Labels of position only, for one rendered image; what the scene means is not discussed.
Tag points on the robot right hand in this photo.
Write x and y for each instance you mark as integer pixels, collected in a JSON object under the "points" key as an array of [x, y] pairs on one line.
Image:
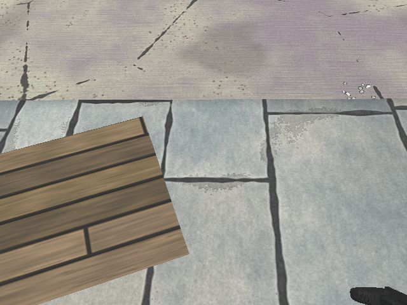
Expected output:
{"points": [[378, 296]]}

